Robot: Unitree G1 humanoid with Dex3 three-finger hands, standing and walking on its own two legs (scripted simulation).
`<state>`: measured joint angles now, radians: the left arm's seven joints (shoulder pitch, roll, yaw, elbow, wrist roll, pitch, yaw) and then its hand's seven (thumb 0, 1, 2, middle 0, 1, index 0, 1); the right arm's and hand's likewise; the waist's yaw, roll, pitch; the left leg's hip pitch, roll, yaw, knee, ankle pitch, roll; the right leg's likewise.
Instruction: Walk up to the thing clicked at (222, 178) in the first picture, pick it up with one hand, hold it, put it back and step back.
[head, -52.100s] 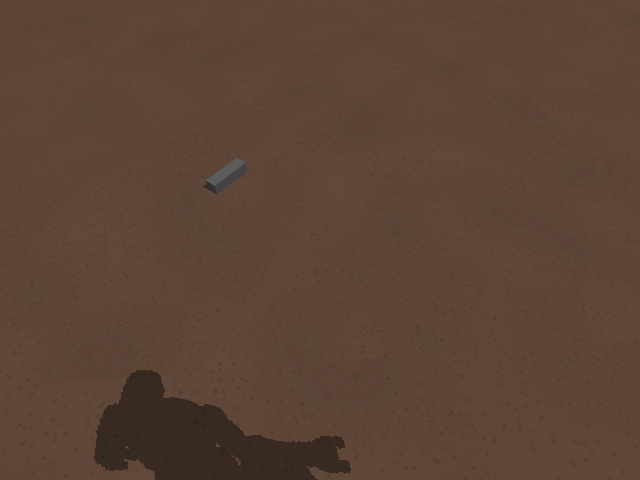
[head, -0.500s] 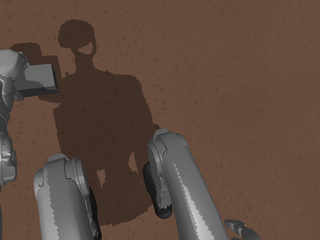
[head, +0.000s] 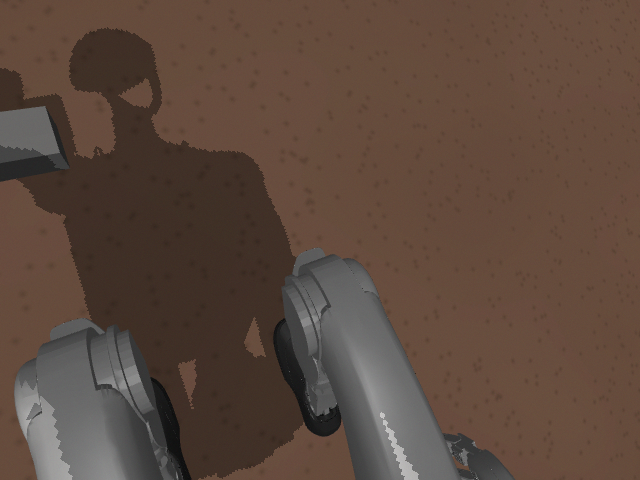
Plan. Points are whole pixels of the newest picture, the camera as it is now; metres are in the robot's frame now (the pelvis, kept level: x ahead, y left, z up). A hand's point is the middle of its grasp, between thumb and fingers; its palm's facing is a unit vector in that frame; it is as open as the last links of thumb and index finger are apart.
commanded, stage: lower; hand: left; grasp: from above
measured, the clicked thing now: out of the picture +0.53 +0.28 -0.21
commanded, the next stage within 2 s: rest in 0.30 s
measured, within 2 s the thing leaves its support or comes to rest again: rests again in 1.02 s
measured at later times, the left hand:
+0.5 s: hand out of the picture +0.52 +0.26 -0.23, palm faces -0.47 -0.07 -0.88, open 8.9 cm
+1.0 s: hand (4, 170) +0.52 +0.25 -0.26, palm faces -0.47 -0.07 -0.88, open 9.0 cm
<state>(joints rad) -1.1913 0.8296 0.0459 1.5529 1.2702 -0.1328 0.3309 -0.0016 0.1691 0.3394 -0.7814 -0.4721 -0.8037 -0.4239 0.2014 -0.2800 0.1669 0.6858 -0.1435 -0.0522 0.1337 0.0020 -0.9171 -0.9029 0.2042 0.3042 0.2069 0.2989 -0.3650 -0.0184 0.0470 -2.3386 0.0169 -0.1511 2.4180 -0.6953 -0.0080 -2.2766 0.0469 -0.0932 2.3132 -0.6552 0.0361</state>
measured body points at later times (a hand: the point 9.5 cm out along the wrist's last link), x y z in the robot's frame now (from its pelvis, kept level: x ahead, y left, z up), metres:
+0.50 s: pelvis +0.00 +0.00 -0.01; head +0.29 +0.09 +0.32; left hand +0.54 +0.26 -0.18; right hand +0.01 -0.26 -0.08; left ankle +0.07 +0.13 -0.29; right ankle +0.10 -0.12 -0.29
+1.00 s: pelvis +0.00 +0.01 -0.02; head +0.31 +0.09 +0.30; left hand +0.54 +0.25 -0.21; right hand +0.00 -0.25 -0.07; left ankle +0.07 +0.13 -0.29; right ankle +0.10 -0.12 -0.29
